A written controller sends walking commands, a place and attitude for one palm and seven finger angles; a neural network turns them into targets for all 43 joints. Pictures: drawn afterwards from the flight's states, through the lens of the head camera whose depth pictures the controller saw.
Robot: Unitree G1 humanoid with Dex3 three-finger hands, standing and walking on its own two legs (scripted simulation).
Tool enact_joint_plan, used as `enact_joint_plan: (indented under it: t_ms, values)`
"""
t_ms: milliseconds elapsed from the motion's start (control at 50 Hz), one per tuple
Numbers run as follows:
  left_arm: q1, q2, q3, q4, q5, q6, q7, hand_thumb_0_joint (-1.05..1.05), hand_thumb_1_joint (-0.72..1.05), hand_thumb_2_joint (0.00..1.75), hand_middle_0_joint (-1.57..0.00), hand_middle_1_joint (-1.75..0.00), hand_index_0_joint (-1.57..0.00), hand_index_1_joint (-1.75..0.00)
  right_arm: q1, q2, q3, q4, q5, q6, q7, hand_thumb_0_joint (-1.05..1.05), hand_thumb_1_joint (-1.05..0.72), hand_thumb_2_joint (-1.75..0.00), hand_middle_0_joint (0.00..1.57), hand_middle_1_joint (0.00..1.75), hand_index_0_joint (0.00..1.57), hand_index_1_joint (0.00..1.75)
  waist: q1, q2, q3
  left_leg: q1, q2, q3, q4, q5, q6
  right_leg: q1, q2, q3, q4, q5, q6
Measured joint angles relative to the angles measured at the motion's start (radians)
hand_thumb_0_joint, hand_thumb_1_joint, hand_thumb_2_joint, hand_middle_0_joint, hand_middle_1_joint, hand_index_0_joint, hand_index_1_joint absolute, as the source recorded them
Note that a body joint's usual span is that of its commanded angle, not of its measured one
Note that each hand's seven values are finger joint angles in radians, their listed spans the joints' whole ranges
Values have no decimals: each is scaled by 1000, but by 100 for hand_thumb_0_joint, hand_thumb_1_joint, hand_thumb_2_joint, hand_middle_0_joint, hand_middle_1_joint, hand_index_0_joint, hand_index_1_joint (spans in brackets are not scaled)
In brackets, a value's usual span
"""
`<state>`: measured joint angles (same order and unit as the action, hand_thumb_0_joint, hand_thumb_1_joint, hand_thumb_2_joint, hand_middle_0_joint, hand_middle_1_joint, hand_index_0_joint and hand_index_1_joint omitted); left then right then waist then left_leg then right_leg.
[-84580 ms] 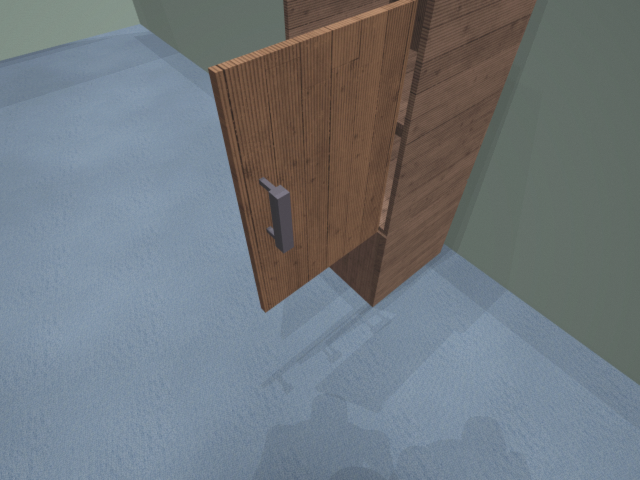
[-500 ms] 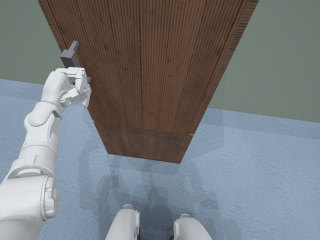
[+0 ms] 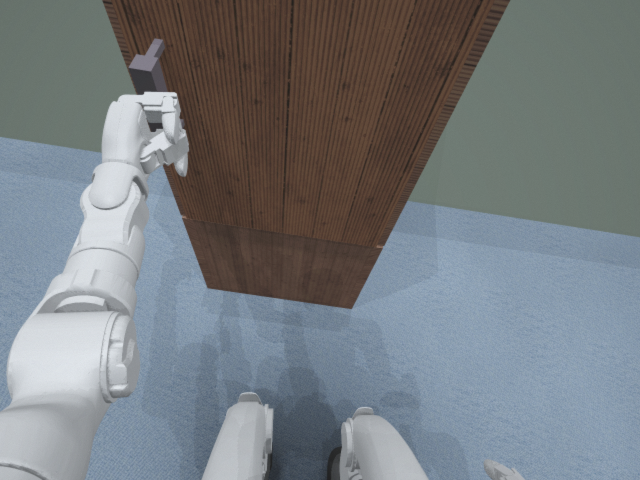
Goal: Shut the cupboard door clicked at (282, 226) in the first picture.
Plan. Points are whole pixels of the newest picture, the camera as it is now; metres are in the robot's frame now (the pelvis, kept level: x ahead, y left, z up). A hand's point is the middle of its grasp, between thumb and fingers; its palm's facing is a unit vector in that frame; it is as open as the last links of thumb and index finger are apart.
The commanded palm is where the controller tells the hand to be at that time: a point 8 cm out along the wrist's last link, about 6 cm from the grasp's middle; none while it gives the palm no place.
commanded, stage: pull the fist back off the door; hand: left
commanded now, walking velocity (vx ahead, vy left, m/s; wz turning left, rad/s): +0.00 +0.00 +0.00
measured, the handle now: (164, 100) +0.57 +0.20 +0.09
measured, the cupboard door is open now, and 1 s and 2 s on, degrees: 0 0 0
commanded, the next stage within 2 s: draw the hand back to the body in 0.68 s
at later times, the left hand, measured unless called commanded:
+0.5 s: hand (207, 161) +0.47 +0.14 +0.08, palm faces -0.04 -1.00 -0.03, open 3.1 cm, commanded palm +0.43 +0.19 +0.09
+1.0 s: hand (180, 182) +0.41 +0.15 +0.12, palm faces -0.06 -1.00 -0.03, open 3.1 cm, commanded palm +0.38 +0.21 +0.13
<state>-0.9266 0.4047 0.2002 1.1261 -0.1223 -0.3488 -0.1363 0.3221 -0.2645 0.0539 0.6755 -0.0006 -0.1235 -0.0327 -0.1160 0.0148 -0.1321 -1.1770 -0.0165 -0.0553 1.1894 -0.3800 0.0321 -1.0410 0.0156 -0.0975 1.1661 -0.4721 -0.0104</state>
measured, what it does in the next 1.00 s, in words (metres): shifts its weight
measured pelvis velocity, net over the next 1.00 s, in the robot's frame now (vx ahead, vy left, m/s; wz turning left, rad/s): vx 0.08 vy -0.02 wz -0.03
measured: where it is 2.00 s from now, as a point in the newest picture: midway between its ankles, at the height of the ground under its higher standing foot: outside the picture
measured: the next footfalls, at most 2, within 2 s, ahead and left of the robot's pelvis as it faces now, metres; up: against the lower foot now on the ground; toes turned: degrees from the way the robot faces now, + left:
none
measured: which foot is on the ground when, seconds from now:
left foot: down 0.00-1.00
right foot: down 0.00-1.00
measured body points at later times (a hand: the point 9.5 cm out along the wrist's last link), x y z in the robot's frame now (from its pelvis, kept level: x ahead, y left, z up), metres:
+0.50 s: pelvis +0.04 +0.00 +0.03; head +0.12 +0.00 +0.47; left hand +0.47 +0.19 +0.09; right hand +0.07 -0.27 -0.08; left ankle +0.11 +0.09 -0.63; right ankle +0.05 -0.12 -0.63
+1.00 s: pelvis +0.08 -0.02 +0.05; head +0.13 -0.03 +0.50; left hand +0.41 +0.21 +0.12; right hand +0.25 -0.26 -0.04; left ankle +0.11 +0.09 -0.63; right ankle +0.05 -0.12 -0.63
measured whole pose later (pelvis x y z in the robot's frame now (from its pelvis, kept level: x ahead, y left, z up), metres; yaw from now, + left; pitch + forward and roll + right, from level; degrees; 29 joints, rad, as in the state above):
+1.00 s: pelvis +0.08 -0.02 +0.05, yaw -2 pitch +13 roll -1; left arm -0.12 0.27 0.19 0.36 -0.25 -0.31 -0.25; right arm 0.21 -0.24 0.02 0.52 0.04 -0.03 -0.04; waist -0.01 0.03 -0.13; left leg -0.76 0.00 -0.01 0.99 -0.44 0.01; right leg -0.66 0.05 -0.03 0.97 -0.53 -0.03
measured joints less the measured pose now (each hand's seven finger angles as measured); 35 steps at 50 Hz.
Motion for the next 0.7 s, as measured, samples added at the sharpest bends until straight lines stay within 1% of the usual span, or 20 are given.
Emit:
enact_joint_plan:
  t_ms: [40,80,120,200,280,340,400,500,640,700]
  values:
    - [-1,6,10,21,8,-5,14,1,89,90,-146,-150,-147,-150,4,4,2,-6,-4,4,8,1,-90,-90,20,30,21,30,-10,2,-1,6,1,0,-6,5,0,4,3,2,-6,6,-1]
    - [3,18,13,36,13,-12,14,1,89,90,-144,-150,-145,-150,12,6,3,-11,-6,8,14,1,-90,-90,20,30,21,30,-17,3,-1,11,3,1,-8,6,-1,8,6,4,-9,10,-2]
    - [8,31,9,42,16,-18,6,1,89,90,-141,-150,-143,-150,20,5,2,-13,-6,12,17,1,-90,-90,20,30,21,30,-23,4,2,15,4,2,-8,0,-2,10,9,8,-10,13,-2]
    - [33,40,10,23,2,-25,-19,1,90,90,-137,-150,-139,-150,39,-4,-5,-11,-1,22,20,1,-90,-90,20,30,21,30,-24,8,8,25,6,6,-12,2,-2,15,14,17,-12,14,-2]
    - [82,11,24,-29,-14,-28,-38,1,90,90,-134,-150,-135,-150,54,-14,-16,-10,5,38,20,1,-90,-90,20,30,21,30,-21,12,11,45,11,16,-25,17,0,27,22,31,-19,12,-1]
    - [143,-22,39,-82,-14,-33,-31,1,90,90,-132,-150,-133,-150,61,-17,-26,-18,9,54,20,1,-90,-90,20,30,21,30,-19,14,10,73,16,29,-36,9,3,48,27,46,-28,5,0]
    - [231,-52,62,-159,-12,-38,-13,1,90,90,-131,-150,-132,-150,62,-14,-32,-35,12,72,22,1,-90,-90,20,30,20,30,-17,18,10,113,23,44,-56,-5,5,81,33,64,-47,-3,1]
    - [426,-95,60,-335,-31,-49,-3,1,90,90,-130,-150,-131,-149,58,2,-38,-70,20,96,25,1,-90,-90,20,30,20,30,3,21,6,205,32,64,-105,-27,2,164,41,87,-97,-14,-2]
    - [668,-132,13,-553,-85,-57,-37,1,90,90,-130,-150,-130,-149,16,16,-42,-103,33,99,24,1,-90,-90,20,30,20,30,53,17,-4,304,26,61,-154,-52,-5,266,37,87,-150,-37,-8]
    - [724,-144,-15,-603,-97,-59,-58,1,90,90,-130,-150,-130,-150,-20,12,-46,-107,34,89,17,1,-90,-90,20,30,20,30,76,15,-7,321,19,50,-156,-61,-8,288,32,77,-155,-50,-10]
